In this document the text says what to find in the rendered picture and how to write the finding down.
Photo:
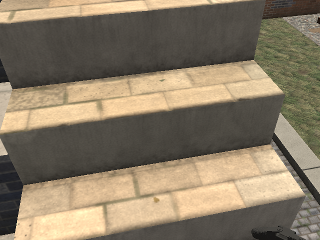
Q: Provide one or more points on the robot right hand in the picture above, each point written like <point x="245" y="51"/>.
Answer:
<point x="275" y="233"/>

